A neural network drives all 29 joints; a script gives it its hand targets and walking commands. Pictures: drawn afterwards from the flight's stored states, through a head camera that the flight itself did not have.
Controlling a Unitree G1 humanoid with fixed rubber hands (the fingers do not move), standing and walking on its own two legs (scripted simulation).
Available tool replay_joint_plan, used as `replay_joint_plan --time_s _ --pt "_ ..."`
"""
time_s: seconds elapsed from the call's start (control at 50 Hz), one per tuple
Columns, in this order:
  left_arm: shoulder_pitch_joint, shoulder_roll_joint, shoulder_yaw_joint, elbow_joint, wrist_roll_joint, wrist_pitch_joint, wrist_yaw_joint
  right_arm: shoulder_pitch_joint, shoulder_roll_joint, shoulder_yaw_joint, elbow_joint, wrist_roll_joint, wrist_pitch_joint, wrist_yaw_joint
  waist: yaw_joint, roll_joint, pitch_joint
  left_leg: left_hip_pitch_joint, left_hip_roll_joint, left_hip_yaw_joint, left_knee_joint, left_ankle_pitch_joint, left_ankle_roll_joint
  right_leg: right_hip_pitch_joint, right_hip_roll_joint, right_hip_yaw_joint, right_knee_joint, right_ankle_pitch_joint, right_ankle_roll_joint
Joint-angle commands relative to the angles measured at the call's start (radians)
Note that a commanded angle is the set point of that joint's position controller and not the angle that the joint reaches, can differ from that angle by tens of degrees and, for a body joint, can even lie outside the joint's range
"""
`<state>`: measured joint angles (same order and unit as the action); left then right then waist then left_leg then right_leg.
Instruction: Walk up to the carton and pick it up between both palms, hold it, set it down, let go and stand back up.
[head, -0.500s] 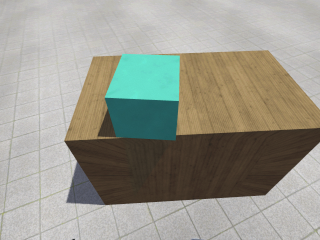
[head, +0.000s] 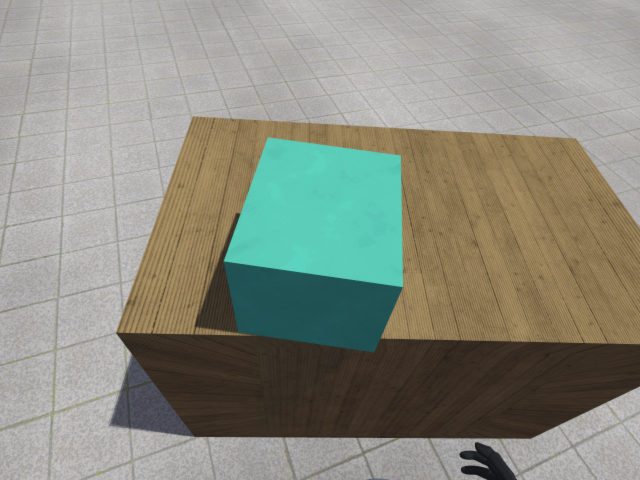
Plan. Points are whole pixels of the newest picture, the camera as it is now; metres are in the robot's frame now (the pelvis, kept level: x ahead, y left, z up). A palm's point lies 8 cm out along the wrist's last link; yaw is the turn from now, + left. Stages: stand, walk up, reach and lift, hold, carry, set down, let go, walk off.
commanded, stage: walk up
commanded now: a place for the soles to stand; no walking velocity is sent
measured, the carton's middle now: (320, 243) +0.46 +0.00 +0.00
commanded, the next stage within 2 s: reach and lift in 1.60 s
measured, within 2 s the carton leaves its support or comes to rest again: neither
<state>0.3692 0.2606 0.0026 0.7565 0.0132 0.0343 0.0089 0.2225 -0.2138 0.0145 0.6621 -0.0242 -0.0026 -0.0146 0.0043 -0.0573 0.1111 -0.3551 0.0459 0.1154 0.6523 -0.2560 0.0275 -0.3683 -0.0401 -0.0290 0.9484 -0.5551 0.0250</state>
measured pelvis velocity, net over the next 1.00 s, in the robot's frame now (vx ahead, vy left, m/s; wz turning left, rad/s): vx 0.03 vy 0.00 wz -0.11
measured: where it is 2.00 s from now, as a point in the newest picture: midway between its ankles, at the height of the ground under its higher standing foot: outside the picture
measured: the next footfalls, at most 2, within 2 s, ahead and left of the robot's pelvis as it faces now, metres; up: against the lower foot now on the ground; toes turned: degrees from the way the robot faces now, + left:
right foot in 0.06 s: +0.07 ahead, -0.13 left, +0.00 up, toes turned +0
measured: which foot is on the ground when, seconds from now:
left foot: down 0.00-1.00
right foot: up 0.00-0.04, down 0.06-1.00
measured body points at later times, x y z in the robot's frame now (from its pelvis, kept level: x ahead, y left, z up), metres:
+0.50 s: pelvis +0.03 -0.01 +0.01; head +0.04 -0.02 +0.46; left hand +0.16 +0.23 -0.10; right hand +0.07 -0.27 -0.12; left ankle +0.06 +0.11 -0.72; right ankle +0.03 -0.13 -0.72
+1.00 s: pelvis +0.03 +0.00 +0.01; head +0.05 +0.00 +0.46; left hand +0.13 +0.24 -0.12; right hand +0.08 -0.27 -0.12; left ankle +0.06 +0.11 -0.72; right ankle +0.03 -0.13 -0.72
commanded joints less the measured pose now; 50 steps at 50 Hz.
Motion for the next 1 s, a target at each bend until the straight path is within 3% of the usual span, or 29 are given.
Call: replay_joint_plan --time_s 0.0,0.02,0.04,0.06,0.08,0.1,0.12,0.18,0.28,0.3,0.36,0.42,0.46,0.5,0.72,0.78,0.84,0.86,0.92,0.98 --pt "0.127 0.07 0.027 -0.079 -0.001 -0.045 0.002 -0.014 -0.211 -0.059 -0.062 0.013 -0.003 -0.006 0.033 0.207 -0.193 0.096 0.233 -0.181 -0.105 0.558 0.177 0.144 -0.012 -0.008 -0.309 0.284 -0.008" --pt "0.147 0.087 0.033 -0.076 0.005 -0.05 0.002 -0.03 -0.212 -0.05 -0.069 0.025 -0.002 0.001 0.056 0.195 -0.209 0.022 0.223 -0.167 -0.077 0.449 0.14 0.242 -0.005 0.007 -0.42 0.399 -0.029" --pt "0.118 0.126 0.047 -0.084 0.01 -0.054 0.004 -0.011 -0.19 -0.038 -0.068 0.035 -0.001 0.008 0.047 0.123 -0.215 -0.041 0.185 -0.148 -0.06 0.266 0.087 0.289 -0.036 0.079 -0.466 0.478 -0.054" --pt "0.035 0.199 0.065 -0.109 0.014 -0.055 0.004 0.049 -0.144 -0.024 -0.079 0.047 -0.001 0.014 0.002 -0.031 -0.214 -0.062 0.113 -0.101 -0.009 0.057 0.028 0.24 -0.167 0.271 -0.519 0.462 -0.108" --pt "-0.045 0.231 0.068 -0.123 -0.025 -0.048 -0.003 0.061 -0.149 -0.031 -0.042 0.051 0.015 0.006 -0.024 -0.036 -0.189 0.126 0.043 -0.079 -0.013 -0.112 -0.014 0.009 -0.222 0.33 -0.555 0.375 -0.18" --pt "-0.097 0.206 0.059 -0.126 -0.037 -0.048 -0.01 0.048 -0.177 -0.04 -0.025 0.038 0.023 0.005 -0.037 -0.032 -0.133 0.184 0.049 -0.103 -0.066 -0.073 -0.01 -0.07 -0.184 0.289 -0.557 0.306 -0.166" --pt "-0.115 0.162 0.042 -0.128 -0.038 -0.052 -0.014 0.023 -0.192 -0.042 -0.014 0.033 0.019 0.01 -0.027 -0.02 -0.117 0.165 0.064 -0.111 -0.105 -0.023 -0.003 -0.043 -0.133 0.219 -0.549 0.339 -0.121" --pt "-0.091 0.148 0.033 -0.117 -0.033 -0.054 -0.013 0.025 -0.201 -0.041 0.024 0.035 0.001 0.022 -0.008 -0.02 -0.076 0.107 0.092 -0.116 -0.169 0.067 0.007 0.026 -0.088 0.152 -0.515 0.41 -0.072" --pt "-0.082 0.149 0.029 -0.098 -0.03 -0.063 -0.014 0.048 -0.196 -0.034 0.06 0.034 -0.011 0.023 -0.005 0.027 -0.153 0.158 0.097 -0.101 -0.198 0.092 0.004 0.114 -0.094 0.155 -0.511 0.482 -0.084" --pt "-0.087 0.15 0.03 -0.098 -0.029 -0.062 -0.014 0.053 -0.192 -0.035 0.065 0.032 -0.012 0.023 -0.007 -0.002 -0.152 0.158 0.099 -0.102 -0.202 0.081 0.007 0.111 -0.092 0.154 -0.514 0.473 -0.08" --pt "-0.11 0.15 0.031 -0.104 -0.026 -0.059 -0.012 0.061 -0.189 -0.034 0.074 0.033 -0.012 0.024 -0.007 -0.007 -0.137 0.154 0.106 -0.089 -0.218 0.088 0.011 0.103 -0.085 0.15 -0.518 0.464 -0.078" --pt "-0.108 0.15 0.029 -0.092 -0.028 -0.058 -0.011 0.061 -0.206 -0.04 0.084 0.033 -0.012 0.023 -0.005 0.038 -0.136 0.17 0.105 -0.09 -0.232 0.084 0.015 0.092 -0.077 0.151 -0.52 0.452 -0.077" --pt "-0.11 0.149 0.029 -0.087 -0.028 -0.058 -0.012 0.059 -0.207 -0.039 0.089 0.033 -0.013 0.023 -0.006 0.044 -0.125 0.17 0.114 -0.093 -0.23 0.114 0.017 0.096 -0.068 0.141 -0.514 0.475 -0.068" --pt "-0.112 0.153 0.031 -0.082 -0.026 -0.058 -0.01 0.074 -0.202 -0.039 0.1 0.031 -0.011 0.024 -0.01 0.012 -0.115 0.167 0.111 -0.084 -0.233 0.113 0.017 0.092 -0.072 0.151 -0.521 0.484 -0.071" --pt "-0.088 0.157 0.035 -0.042 -0.024 -0.058 -0.007 0.074 -0.217 -0.048 0.114 0.031 -0.003 0.02 -0.016 0.064 -0.129 0.221 0.117 -0.059 -0.241 0.063 0.025 0.05 -0.051 0.168 -0.527 0.449 -0.066" --pt "-0.088 0.144 0.034 -0.04 -0.02 -0.059 -0.007 0.068 -0.204 -0.044 0.115 0.032 -0.005 0.018 -0.017 0.04 -0.135 0.218 0.122 -0.066 -0.243 0.056 0.028 0.061 -0.045 0.166 -0.522 0.449 -0.063" --pt "-0.081 0.15 0.036 -0.037 -0.021 -0.061 -0.004 0.049 -0.216 -0.048 0.122 0.032 0.001 0.017 -0.013 0.06 -0.11 0.22 0.121 -0.061 -0.235 0.092 0.029 0.039 -0.047 0.176 -0.508 0.486 -0.06" --pt "-0.075 0.155 0.037 -0.03 -0.023 -0.06 -0.002 0.053 -0.219 -0.045 0.124 0.032 0.0 0.016 -0.01 0.039 -0.133 0.231 0.132 -0.06 -0.23 0.109 0.035 0.051 -0.042 0.156 -0.5 0.496 -0.056" --pt "-0.069 0.15 0.043 -0.029 -0.018 -0.053 0.0 0.035 -0.224 -0.048 0.126 0.034 0.005 0.016 -0.009 0.071 -0.095 0.181 0.136 -0.05 -0.247 0.033 0.041 0.051 -0.03 0.158 -0.491 0.457 -0.05" --pt "-0.072 0.149 0.044 -0.025 -0.02 -0.053 0.0 0.049 -0.22 -0.049 0.136 0.031 0.011 0.015 -0.016 0.019 -0.092 0.207 0.126 -0.052 -0.24 0.041 0.034 0.02 -0.03 0.173 -0.509 0.447 -0.053"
